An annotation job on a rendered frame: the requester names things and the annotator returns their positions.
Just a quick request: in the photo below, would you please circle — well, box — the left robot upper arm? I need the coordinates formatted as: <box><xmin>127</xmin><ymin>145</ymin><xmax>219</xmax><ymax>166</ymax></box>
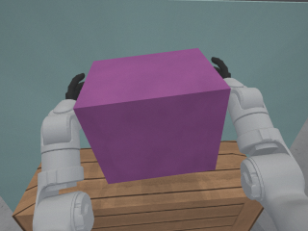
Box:
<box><xmin>34</xmin><ymin>191</ymin><xmax>94</xmax><ymax>231</ymax></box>

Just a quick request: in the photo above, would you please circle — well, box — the robot left forearm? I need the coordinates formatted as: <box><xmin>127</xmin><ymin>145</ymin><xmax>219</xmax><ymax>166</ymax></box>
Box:
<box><xmin>32</xmin><ymin>99</ymin><xmax>85</xmax><ymax>231</ymax></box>

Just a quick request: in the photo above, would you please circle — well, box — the left robot hand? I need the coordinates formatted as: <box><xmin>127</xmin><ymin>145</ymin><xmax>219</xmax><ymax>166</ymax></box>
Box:
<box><xmin>65</xmin><ymin>73</ymin><xmax>85</xmax><ymax>101</ymax></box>

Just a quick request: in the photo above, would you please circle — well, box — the right robot upper arm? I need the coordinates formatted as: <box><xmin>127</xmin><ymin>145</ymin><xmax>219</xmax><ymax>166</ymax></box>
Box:
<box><xmin>240</xmin><ymin>152</ymin><xmax>308</xmax><ymax>231</ymax></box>

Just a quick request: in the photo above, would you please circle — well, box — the right robot hand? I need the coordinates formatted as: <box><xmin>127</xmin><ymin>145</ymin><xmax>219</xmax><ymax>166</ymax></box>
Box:
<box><xmin>211</xmin><ymin>57</ymin><xmax>231</xmax><ymax>79</ymax></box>

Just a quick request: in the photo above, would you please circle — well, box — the pedestal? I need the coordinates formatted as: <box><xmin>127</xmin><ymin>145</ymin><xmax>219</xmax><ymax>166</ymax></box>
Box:
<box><xmin>12</xmin><ymin>141</ymin><xmax>265</xmax><ymax>231</ymax></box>

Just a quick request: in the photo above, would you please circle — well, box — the carton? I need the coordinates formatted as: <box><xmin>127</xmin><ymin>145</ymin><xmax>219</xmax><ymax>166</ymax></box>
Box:
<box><xmin>73</xmin><ymin>48</ymin><xmax>231</xmax><ymax>184</ymax></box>

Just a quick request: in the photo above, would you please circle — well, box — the robot right forearm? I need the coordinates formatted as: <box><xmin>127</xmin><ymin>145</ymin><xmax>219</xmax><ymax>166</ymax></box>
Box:
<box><xmin>223</xmin><ymin>77</ymin><xmax>305</xmax><ymax>191</ymax></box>

